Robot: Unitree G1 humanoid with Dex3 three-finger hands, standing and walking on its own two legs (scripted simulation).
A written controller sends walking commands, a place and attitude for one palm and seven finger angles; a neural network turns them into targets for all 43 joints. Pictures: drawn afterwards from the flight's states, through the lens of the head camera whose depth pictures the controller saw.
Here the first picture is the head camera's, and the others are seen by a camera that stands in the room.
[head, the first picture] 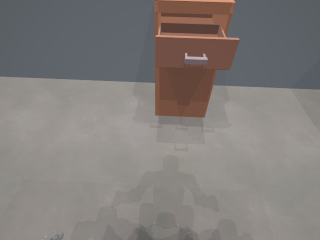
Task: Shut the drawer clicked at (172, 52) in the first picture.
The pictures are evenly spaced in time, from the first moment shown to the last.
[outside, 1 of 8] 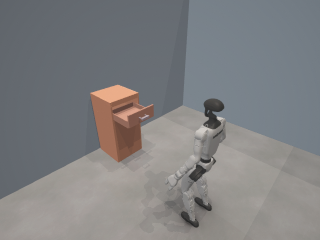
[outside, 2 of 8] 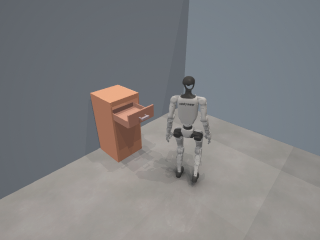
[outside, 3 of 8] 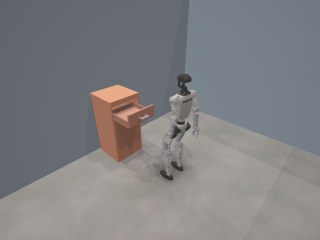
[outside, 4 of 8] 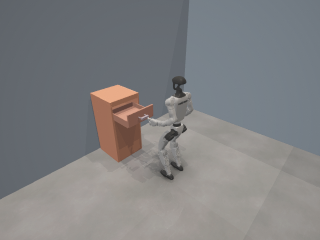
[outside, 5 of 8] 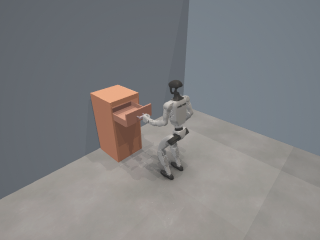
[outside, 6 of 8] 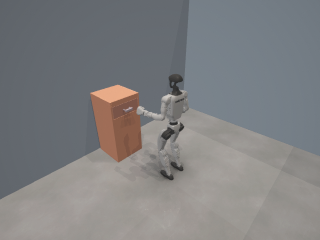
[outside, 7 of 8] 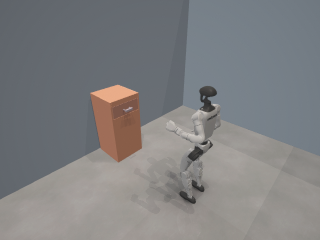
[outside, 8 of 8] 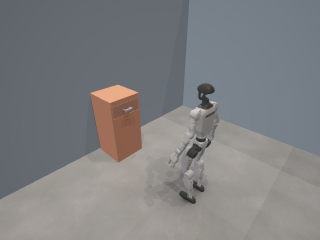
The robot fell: no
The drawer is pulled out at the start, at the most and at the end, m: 0.30 0.30 0.00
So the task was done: yes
